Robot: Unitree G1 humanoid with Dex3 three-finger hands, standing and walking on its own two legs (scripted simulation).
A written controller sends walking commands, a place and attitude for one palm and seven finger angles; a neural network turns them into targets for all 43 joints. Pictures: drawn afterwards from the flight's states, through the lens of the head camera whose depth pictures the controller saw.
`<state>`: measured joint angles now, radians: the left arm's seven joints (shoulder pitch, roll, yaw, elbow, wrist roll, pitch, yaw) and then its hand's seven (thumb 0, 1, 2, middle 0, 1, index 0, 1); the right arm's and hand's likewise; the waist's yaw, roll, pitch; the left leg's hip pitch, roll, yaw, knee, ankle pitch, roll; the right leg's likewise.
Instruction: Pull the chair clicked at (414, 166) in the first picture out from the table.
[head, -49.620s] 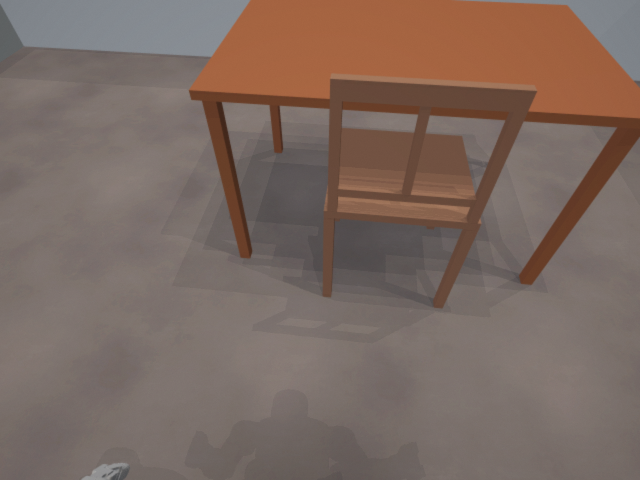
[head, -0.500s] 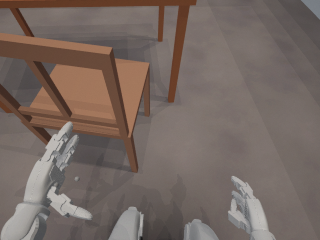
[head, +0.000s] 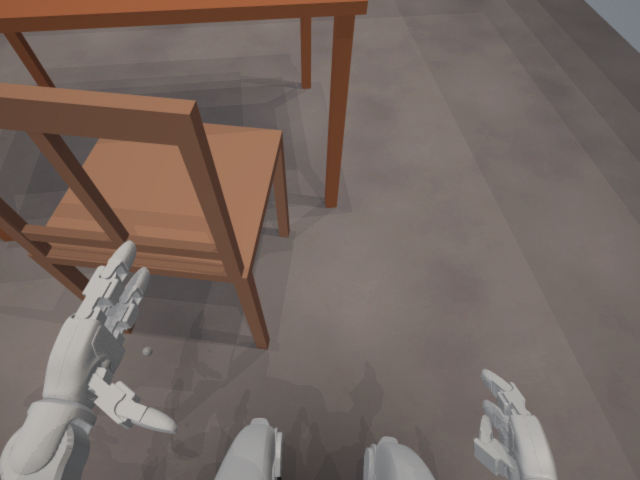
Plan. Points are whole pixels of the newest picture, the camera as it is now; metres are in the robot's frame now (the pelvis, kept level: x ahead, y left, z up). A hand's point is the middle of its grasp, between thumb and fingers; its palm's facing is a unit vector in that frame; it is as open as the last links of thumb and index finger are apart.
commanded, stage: raise the hand toward the chair's back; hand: left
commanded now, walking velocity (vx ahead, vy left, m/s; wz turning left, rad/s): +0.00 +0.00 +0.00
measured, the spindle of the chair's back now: (86, 192) +0.50 +0.40 -0.01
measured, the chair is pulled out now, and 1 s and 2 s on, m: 0.30 0.30 0.30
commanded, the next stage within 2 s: aim the fingers beside a spindle in 0.18 s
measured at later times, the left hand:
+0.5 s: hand (150, 354) +0.24 +0.20 +0.04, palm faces -0.06 -1.00 -0.03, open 16.9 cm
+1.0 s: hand (177, 325) +0.28 +0.19 +0.02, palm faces -0.07 -1.00 -0.04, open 16.9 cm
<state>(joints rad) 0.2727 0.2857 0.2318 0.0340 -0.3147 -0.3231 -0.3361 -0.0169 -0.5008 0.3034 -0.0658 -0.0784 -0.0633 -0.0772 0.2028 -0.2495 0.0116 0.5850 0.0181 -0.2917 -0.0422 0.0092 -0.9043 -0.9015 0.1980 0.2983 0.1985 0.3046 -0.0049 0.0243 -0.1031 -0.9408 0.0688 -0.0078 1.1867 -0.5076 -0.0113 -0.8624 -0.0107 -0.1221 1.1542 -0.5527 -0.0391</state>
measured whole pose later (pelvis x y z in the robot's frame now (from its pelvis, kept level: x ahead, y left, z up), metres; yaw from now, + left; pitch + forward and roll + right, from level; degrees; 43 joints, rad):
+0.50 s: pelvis -0.01 +0.01 -0.01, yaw +0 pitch +15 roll -3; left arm 0.21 0.28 0.21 0.08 -0.30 -0.33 -0.34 -0.02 -0.50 0.30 -0.07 -0.08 -0.06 -0.08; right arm 0.19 -0.25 0.03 0.59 0.02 -0.31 -0.05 0.01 -0.90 -0.90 0.20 0.30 0.20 0.30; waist 0.00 0.03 -0.11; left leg -0.98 0.06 -0.01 1.23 -0.50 0.00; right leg -0.90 -0.01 -0.13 1.19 -0.55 -0.03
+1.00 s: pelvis -0.01 +0.01 -0.02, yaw +0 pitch +18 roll -3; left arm 0.08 0.25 0.15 0.15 -0.24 -0.34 -0.26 -0.02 -0.50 0.30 -0.07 -0.08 -0.06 -0.08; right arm 0.19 -0.25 0.03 0.59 0.00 -0.28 -0.02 0.01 -0.90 -0.90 0.20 0.30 0.20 0.30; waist -0.01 0.03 -0.13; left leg -1.05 0.06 0.00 1.26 -0.52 0.01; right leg -0.97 -0.03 -0.11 1.23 -0.57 -0.02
